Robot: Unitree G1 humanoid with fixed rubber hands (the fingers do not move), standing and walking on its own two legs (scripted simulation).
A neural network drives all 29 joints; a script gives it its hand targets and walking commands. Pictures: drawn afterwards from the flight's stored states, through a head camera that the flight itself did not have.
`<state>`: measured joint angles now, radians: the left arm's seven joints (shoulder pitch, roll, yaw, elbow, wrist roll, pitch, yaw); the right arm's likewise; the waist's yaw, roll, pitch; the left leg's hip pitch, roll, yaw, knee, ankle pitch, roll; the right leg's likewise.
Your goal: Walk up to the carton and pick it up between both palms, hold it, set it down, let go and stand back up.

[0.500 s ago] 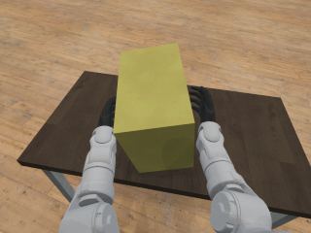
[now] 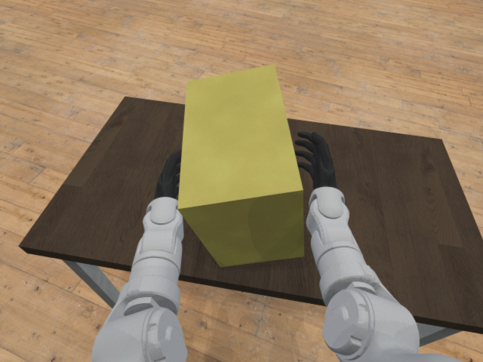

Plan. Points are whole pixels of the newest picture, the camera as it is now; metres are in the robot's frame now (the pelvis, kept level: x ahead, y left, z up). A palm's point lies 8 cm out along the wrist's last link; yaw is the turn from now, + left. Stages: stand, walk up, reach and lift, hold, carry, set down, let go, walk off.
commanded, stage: set down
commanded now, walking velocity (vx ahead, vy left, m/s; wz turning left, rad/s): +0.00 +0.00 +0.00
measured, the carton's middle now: (246, 170) +0.47 -0.01 +0.02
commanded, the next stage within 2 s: none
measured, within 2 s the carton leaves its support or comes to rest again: neither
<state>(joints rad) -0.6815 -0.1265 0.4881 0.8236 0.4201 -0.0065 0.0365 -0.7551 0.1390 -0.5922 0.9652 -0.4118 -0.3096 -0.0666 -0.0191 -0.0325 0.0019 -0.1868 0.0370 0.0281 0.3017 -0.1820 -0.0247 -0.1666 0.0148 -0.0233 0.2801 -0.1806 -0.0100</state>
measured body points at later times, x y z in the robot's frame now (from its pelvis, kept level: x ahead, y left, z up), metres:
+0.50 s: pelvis +0.01 +0.00 +0.00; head +0.08 +0.01 +0.44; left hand +0.42 +0.12 +0.02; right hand +0.43 -0.14 +0.06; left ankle -0.02 +0.13 -0.75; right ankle -0.03 -0.11 -0.75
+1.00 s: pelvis +0.01 +0.00 -0.01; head +0.10 +0.00 +0.43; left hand +0.43 +0.12 +0.00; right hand +0.43 -0.15 +0.03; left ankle -0.02 +0.13 -0.75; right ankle -0.03 -0.11 -0.75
